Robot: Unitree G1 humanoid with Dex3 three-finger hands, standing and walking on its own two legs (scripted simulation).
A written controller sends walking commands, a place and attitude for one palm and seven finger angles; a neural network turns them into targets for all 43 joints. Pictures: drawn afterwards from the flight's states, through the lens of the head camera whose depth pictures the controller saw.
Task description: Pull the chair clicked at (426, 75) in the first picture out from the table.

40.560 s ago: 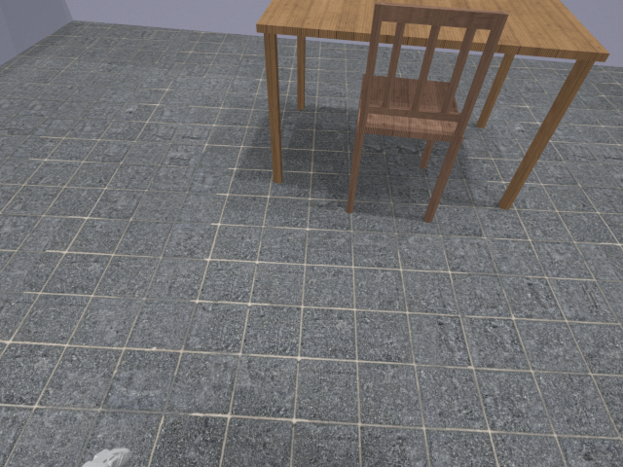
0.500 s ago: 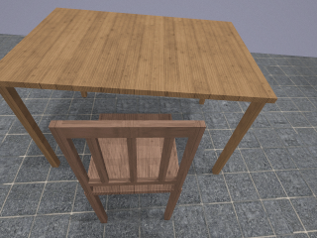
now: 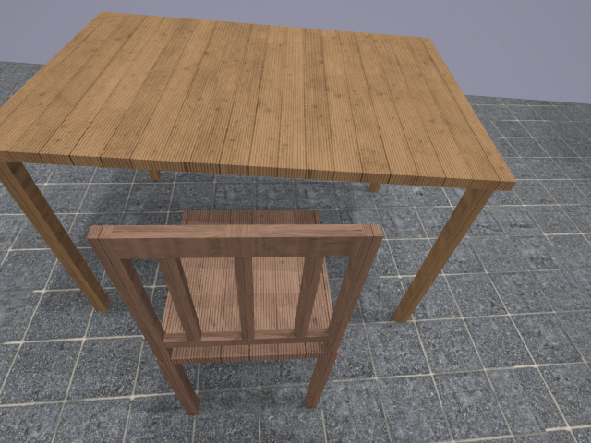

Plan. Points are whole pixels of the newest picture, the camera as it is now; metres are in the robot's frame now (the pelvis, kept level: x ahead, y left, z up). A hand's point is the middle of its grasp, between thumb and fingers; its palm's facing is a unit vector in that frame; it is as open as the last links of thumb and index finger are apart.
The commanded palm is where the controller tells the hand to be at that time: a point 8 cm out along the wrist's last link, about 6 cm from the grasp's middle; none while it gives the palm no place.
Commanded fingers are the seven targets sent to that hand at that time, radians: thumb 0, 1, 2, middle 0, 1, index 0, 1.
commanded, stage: look again from close up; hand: left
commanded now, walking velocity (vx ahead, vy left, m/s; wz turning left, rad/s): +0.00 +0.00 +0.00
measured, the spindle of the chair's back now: (246, 300) +0.36 +0.10 -0.08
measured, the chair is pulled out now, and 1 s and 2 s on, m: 0.17 0.17 0.17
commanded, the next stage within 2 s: shuffle to correct the standing spot in 0.48 s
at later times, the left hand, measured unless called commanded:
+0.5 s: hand out of the picture -0.01 +0.15 -0.19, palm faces +0.00 -0.99 -0.12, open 7.4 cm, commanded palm none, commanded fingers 0.00 0.90 0.90 -0.20 -0.30 -0.20 -0.30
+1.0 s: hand out of the picture -0.03 +0.14 -0.19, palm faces +0.08 -0.98 -0.16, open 7.4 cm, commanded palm none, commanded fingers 0.00 0.90 0.90 -0.20 -0.30 -0.20 -0.30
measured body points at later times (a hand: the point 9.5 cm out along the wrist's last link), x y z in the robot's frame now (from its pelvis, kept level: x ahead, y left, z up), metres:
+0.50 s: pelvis +0.00 +0.00 +0.00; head +0.01 +0.03 +0.45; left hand -0.01 +0.21 -0.17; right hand -0.02 -0.21 -0.15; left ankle -0.01 +0.10 -0.74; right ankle +0.02 -0.16 -0.74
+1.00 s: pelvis +0.00 -0.02 +0.00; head +0.02 +0.01 +0.45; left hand -0.04 +0.20 -0.17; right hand +0.00 -0.24 -0.15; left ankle -0.01 +0.10 -0.74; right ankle +0.02 -0.16 -0.74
